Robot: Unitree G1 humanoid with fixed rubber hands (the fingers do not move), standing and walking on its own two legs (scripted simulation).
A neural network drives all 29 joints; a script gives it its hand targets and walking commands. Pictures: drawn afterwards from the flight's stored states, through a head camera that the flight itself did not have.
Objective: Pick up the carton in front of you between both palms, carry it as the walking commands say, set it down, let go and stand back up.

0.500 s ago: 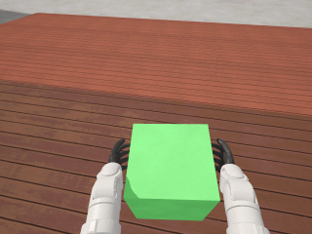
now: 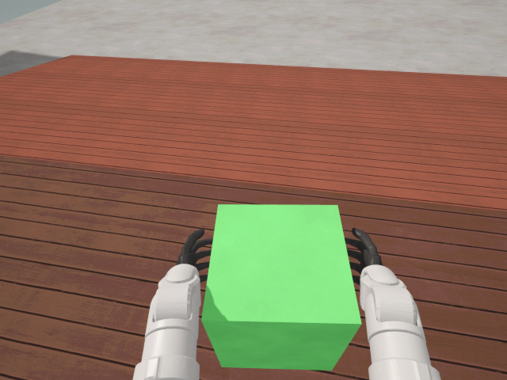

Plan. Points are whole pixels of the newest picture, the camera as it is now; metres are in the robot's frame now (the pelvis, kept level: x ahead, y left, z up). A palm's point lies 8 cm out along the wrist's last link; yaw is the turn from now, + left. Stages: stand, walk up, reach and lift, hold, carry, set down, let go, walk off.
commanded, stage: reach and lift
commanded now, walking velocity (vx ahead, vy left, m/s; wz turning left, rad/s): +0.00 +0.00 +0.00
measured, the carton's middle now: (276, 290) +0.31 +0.00 -0.05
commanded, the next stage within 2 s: hold in 0.64 s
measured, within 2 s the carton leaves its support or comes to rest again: neither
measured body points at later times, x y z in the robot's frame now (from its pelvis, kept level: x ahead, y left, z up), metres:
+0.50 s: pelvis +0.02 +0.00 +0.01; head +0.00 +0.00 +0.46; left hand +0.32 +0.15 +0.03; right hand +0.32 -0.15 +0.03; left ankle +0.03 +0.13 -0.74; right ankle +0.02 -0.13 -0.74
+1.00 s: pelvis +0.01 +0.00 +0.01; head -0.03 +0.00 +0.45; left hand +0.30 +0.15 +0.04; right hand +0.31 -0.15 +0.05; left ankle +0.03 +0.13 -0.74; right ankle +0.02 -0.13 -0.74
